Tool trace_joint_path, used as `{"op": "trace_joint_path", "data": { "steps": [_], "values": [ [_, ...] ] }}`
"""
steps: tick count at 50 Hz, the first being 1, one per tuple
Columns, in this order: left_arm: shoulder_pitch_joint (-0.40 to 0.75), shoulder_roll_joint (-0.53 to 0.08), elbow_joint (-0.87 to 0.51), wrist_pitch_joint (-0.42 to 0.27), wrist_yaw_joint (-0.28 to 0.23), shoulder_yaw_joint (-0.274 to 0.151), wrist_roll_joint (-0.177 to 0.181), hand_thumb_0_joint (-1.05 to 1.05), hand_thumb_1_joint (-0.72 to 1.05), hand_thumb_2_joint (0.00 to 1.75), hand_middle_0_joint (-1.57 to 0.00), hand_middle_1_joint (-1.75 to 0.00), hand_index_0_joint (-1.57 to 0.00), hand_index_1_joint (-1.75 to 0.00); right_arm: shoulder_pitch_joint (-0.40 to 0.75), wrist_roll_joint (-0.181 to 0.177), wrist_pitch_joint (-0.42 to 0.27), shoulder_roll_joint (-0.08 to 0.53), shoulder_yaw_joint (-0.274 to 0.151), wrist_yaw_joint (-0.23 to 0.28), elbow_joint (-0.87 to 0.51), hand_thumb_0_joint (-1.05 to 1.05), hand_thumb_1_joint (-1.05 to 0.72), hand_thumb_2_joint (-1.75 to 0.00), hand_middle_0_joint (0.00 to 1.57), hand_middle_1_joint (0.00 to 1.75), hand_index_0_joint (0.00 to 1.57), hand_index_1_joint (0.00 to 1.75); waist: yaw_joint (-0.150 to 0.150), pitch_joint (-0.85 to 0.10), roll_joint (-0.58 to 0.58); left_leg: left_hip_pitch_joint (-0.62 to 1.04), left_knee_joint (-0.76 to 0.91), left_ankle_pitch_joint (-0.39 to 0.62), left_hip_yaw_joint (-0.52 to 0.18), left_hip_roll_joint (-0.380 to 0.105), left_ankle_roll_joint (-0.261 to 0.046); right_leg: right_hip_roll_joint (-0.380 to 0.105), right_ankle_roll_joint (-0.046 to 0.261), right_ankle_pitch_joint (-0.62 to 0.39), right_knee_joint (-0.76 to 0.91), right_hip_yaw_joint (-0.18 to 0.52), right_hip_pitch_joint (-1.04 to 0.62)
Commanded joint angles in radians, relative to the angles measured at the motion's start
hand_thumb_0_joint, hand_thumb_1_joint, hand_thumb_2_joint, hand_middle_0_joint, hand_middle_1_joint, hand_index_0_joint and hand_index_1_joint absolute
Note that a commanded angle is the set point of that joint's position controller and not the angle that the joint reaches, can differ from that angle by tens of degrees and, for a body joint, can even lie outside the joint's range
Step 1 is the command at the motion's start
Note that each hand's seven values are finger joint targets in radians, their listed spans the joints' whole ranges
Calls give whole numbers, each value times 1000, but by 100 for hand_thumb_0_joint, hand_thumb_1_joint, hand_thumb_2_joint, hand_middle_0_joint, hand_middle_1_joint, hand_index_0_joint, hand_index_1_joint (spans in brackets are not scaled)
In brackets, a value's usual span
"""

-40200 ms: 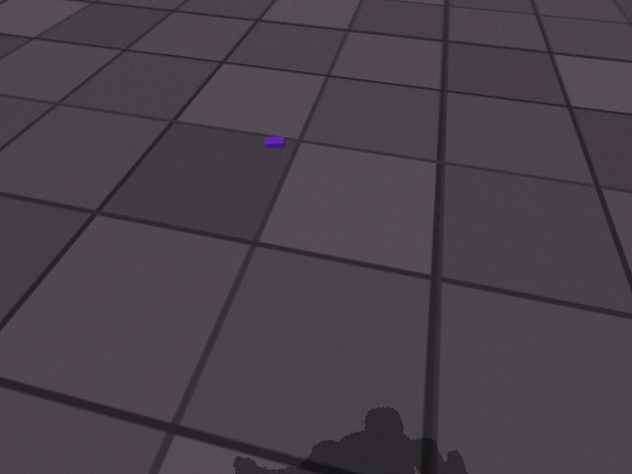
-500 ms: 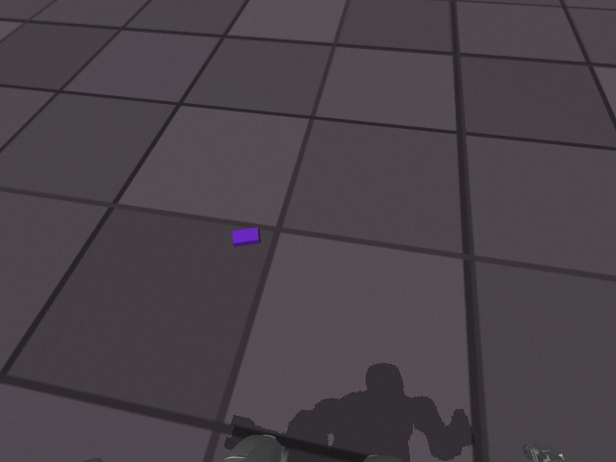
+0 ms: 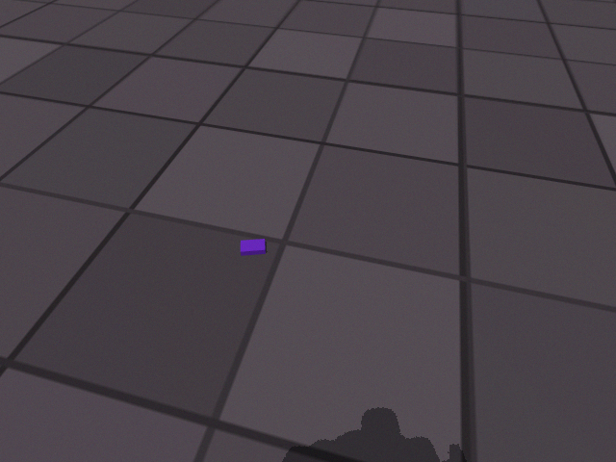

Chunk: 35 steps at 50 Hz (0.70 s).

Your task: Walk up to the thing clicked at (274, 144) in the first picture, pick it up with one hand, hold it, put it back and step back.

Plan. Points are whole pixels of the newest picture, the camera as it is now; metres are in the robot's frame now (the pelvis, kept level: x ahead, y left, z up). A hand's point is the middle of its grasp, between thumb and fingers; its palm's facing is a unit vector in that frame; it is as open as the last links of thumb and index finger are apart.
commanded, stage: step back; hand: left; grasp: from above
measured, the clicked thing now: (253, 247) +1.05 +0.25 -0.75
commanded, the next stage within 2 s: stand in 0.64 s
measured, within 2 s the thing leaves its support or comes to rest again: neither
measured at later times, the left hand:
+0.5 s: hand out of the picture +0.12 +0.29 -0.15, palm faces +0.01 -0.93 -0.37, open 7.4 cm
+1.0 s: hand out of the picture +0.15 +0.27 -0.14, palm faces -0.01 -0.94 -0.33, open 7.4 cm
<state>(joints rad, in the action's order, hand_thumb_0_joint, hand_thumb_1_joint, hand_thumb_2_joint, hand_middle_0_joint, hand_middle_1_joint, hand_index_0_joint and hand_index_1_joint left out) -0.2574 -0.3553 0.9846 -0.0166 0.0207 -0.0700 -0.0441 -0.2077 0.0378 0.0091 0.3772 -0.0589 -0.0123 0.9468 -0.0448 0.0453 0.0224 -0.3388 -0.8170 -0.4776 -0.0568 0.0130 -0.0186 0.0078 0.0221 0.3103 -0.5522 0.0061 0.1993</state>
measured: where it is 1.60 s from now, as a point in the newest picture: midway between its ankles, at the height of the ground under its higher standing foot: outside the picture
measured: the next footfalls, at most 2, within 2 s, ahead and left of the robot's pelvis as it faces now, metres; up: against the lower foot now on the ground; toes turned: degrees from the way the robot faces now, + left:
left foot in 0.18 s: +0.10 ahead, +0.15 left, +0.00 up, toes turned +2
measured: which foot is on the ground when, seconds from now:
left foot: up 0.00-0.16, down 0.18-1.00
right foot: down 0.00-1.00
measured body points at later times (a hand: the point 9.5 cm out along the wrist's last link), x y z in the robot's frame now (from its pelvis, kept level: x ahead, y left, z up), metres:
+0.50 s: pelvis +0.05 +0.02 +0.00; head +0.07 +0.03 +0.45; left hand +0.12 +0.34 -0.13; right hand +0.15 -0.27 -0.13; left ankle +0.06 +0.15 -0.73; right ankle +0.04 -0.12 -0.73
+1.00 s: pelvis +0.05 +0.02 +0.01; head +0.06 +0.02 +0.46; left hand +0.15 +0.32 -0.11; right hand +0.15 -0.28 -0.11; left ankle +0.06 +0.15 -0.73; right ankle +0.04 -0.12 -0.73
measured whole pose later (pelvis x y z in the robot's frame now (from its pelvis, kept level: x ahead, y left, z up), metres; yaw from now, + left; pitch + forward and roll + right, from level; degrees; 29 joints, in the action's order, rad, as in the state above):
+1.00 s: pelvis +0.05 +0.02 +0.01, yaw +0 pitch -3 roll +0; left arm -0.06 -0.34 1.11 -0.01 0.01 -0.01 -0.01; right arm -0.06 0.01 -0.01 0.35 -0.01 -0.01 1.12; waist 0.01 0.07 0.00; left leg -0.14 -0.37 -0.18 0.02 -0.03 0.02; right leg -0.02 -0.02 0.22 -0.35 0.00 0.08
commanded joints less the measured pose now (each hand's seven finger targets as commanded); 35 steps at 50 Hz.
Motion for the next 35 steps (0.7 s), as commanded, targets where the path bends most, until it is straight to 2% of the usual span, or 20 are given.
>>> {"op": "trace_joint_path", "data": {
  "steps": [1,3,5,8,9,10,11,12,13,15,18,20,22,23,25,26,29,31,32,35],
  "values": [
    [74,-281,-92,-49,-27,-64,2,0,90,90,-20,-30,-20,-30,50,-12,-44,184,-47,2,-80,0,-90,-90,20,30,20,30,12,74,-129,-168,-6,27,-41,-45,9,-288,174,178,310,333,-16],
    [55,-289,-81,-49,-22,-62,5,0,90,90,-20,-30,-20,-30,51,-7,-47,168,-43,-6,-80,0,-90,-90,20,30,20,30,1,48,-152,-98,64,59,15,-35,17,-254,155,101,276,267,9],
    [99,-285,-95,-43,-19,-54,10,0,90,90,-20,-30,-20,-30,24,-8,-48,158,-43,-9,-68,0,-90,-90,20,30,20,30,20,34,-186,-5,170,102,64,-31,25,-224,133,30,243,187,46],
    [114,-236,-107,-23,-15,-20,18,0,90,90,-20,-30,-20,-30,-18,-6,-59,154,-55,6,-30,0,-90,-90,20,30,20,30,63,-35,-125,256,390,288,77,2,17,-161,82,-160,40,71,141],
    [80,-197,-103,-18,-15,-5,22,0,90,90,-20,-30,-20,-30,-38,0,-62,184,-65,14,-23,0,-90,-90,20,30,20,30,66,-69,-33,343,414,300,-26,-70,1,-117,52,-131,-56,37,205],
    [70,-149,-108,-13,-15,9,34,0,90,90,-20,-30,-20,-30,-49,10,-68,233,-71,23,-27,0,-90,-90,20,30,20,30,62,-90,116,347,505,243,-286,-253,-54,-29,8,46,-189,-9,276],
    [64,-181,-91,3,-23,0,38,0,90,90,-20,-30,-20,-30,-1,9,-70,283,-70,25,-47,0,-90,-90,20,30,20,30,54,-82,106,230,560,39,-417,-360,-151,-30,3,232,-239,32,257],
    [58,-241,-69,7,-27,-17,38,0,90,90,-20,-30,-20,-30,42,-2,-63,311,-76,22,-45,0,-90,-90,20,30,20,30,47,-35,100,85,575,-59,-412,-377,-211,-63,4,273,-290,52,160],
    [67,-242,-71,2,-22,-13,36,0,90,90,-20,-30,-20,-30,79,5,-59,282,-68,21,-47,0,-90,-90,20,30,20,30,35,-4,75,66,562,-27,-342,-334,-190,-67,8,268,-244,61,153],
    [44,-219,-47,-5,-21,-14,36,0,90,90,-20,-30,-20,-30,116,6,-61,236,-51,23,-54,0,-90,-90,20,30,20,30,20,-24,112,107,485,199,-202,-261,-129,-68,11,185,-138,40,136],
    [4,-199,-9,-18,-28,-15,32,0,90,90,-20,-30,-20,-30,141,-13,-51,226,-44,20,-40,0,-90,-90,20,30,20,30,-2,-65,143,74,370,397,-96,-203,-77,-35,-2,-73,139,-14,-39],
    [12,-238,0,-26,-39,-27,21,0,90,90,-20,-30,-20,-30,150,-29,-45,174,-29,20,-45,0,-90,-90,20,30,20,30,-1,-115,52,39,279,436,-30,-149,-29,-87,21,-247,138,77,-134],
    [131,-294,-28,-28,-35,-25,21,0,90,90,-20,-30,-20,-30,105,-29,-39,141,-21,22,-15,0,-90,-90,20,30,20,30,58,-76,-86,106,289,197,19,-78,9,-199,74,-118,165,219,25],
    [185,-276,-39,-25,-32,-16,23,0,90,90,-20,-30,-20,-30,80,-21,-41,154,-23,23,16,0,-90,-90,20,30,20,30,75,-56,-80,161,343,210,9,-89,8,-194,64,-120,153,187,68],
    [176,-229,-36,-26,-32,-6,34,0,90,90,-20,-30,-20,-30,129,-17,-52,191,-29,22,26,0,-90,-90,20,30,20,30,47,-76,-20,155,367,423,-29,-138,-18,-121,22,-277,101,76,-4],
    [143,-228,-15,-28,-35,-4,35,0,90,90,-20,-30,-20,-30,155,-22,-54,185,-23,21,26,0,-90,-90,20,30,20,30,27,-92,-28,169,338,513,-15,-144,-29,-118,17,-344,100,66,-29],
    [151,-240,-2,-29,-40,-10,37,0,90,90,-20,-30,-20,-30,132,-26,-53,172,-16,26,43,0,-90,-90,20,30,20,30,32,-148,-56,184,300,688,31,-133,-25,-128,19,-523,66,68,-116],
    [168,-232,-5,-22,-42,-11,39,0,90,90,-20,-30,-20,-30,131,-26,-50,179,-20,29,56,0,-90,-90,20,30,20,30,33,-158,-34,198,312,726,36,-136,-21,-125,20,-519,45,55,-115],
    [146,-195,22,-19,-41,12,48,0,90,90,-20,-30,-20,-30,122,-33,-54,184,-8,28,64,0,-90,-90,20,30,20,30,42,-148,-9,252,358,791,-13,-158,-27,-121,6,-527,69,60,-97],
    [182,-201,26,-17,-39,15,47,0,90,90,-20,-30,-20,-30,156,-35,-52,189,-4,26,73,0,-90,-90,20,30,20,30,40,-129,1,247,384,730,-13,-154,-18,-125,-5,-465,125,62,-111]
  ]
}}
